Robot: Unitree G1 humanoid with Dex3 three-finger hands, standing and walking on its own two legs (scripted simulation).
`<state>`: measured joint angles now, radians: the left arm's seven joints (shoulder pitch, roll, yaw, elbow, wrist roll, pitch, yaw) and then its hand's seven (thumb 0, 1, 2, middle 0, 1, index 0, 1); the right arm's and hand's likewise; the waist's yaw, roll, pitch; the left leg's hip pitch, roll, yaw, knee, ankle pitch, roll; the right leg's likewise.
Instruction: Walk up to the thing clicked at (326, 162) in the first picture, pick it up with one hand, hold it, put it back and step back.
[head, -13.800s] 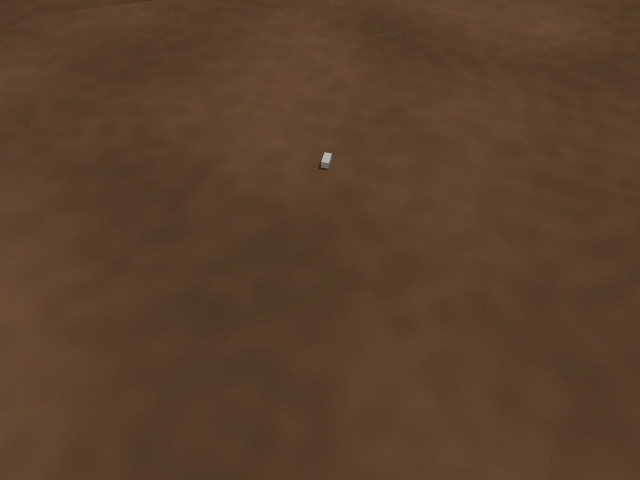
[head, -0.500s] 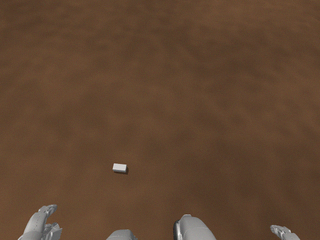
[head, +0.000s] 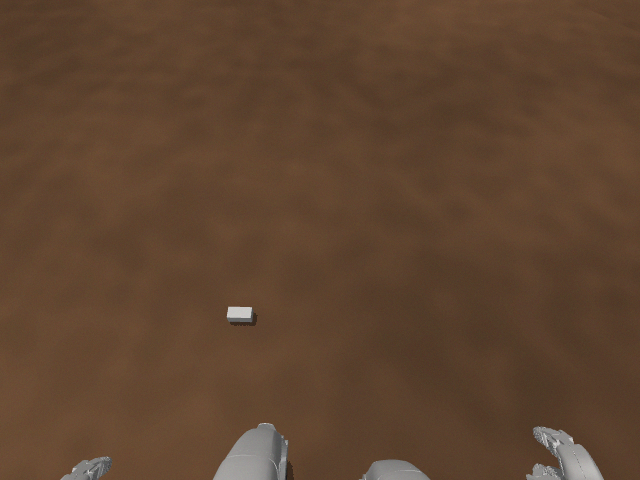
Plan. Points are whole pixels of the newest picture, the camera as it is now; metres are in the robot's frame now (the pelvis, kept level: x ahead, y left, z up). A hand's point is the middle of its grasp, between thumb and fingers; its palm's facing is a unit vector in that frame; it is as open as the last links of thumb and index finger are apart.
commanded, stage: walk up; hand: left
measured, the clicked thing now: (240, 314) +0.61 +0.27 -0.74
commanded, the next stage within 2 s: stand in 1.36 s
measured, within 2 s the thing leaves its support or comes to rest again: neither
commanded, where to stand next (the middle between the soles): +0.24 -0.01 m, yaw +4 degrees
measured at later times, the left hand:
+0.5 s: hand out of the picture -0.07 +0.24 -0.15, palm faces +0.06 -0.93 -0.35, open 7.4 cm
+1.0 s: hand out of the picture -0.10 +0.24 -0.13, palm faces +0.09 -0.93 -0.36, open 7.4 cm
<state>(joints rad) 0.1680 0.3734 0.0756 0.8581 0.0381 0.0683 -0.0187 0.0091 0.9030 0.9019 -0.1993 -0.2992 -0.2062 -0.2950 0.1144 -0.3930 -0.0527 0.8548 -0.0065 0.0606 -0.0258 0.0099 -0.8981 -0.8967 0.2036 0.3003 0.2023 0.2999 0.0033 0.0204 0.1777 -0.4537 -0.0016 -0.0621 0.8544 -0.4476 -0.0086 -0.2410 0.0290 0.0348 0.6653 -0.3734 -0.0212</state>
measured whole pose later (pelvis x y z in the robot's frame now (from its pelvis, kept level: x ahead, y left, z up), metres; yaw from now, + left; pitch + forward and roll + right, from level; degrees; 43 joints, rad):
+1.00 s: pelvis -0.15 -0.03 +0.02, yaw +5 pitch -3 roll -1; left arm 0.19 0.38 0.04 1.03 0.01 -0.02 -0.01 0.01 0.90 0.90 -0.20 -0.30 -0.21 -0.30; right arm 0.19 -0.32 -0.02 1.00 -0.02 -0.01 0.02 0.01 -0.90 -0.90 0.20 0.30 0.20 0.30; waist 0.01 0.00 0.05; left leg -0.20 0.01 -0.06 0.51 -0.26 -0.02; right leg -0.15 0.01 0.03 0.48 -0.28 0.01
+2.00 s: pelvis -0.16 -0.04 +0.03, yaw +4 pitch -3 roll +0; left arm 0.10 0.36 -0.01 1.14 0.01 -0.01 -0.01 0.01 0.90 0.90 -0.20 -0.30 -0.21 -0.30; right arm 0.11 -0.35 0.00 1.14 -0.01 -0.01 0.01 0.01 -0.90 -0.90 0.20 0.30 0.20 0.30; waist -0.01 0.00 0.06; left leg -0.12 0.01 -0.05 0.31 -0.15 -0.02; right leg -0.10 0.01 0.04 0.32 -0.18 0.01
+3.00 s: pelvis +0.01 +0.01 +0.01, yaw +3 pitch -4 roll +1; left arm 0.24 0.41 0.05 0.89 0.02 -0.03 -0.07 0.01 0.90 0.90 -0.20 -0.30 -0.20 -0.29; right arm 0.36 -0.39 -0.06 0.85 -0.01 -0.04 0.05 0.01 -0.90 -0.90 0.20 0.30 0.20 0.30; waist -0.04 -0.01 0.11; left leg -0.02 0.01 0.07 0.50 -0.41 0.00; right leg -0.39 -0.04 -0.03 0.61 -0.20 -0.04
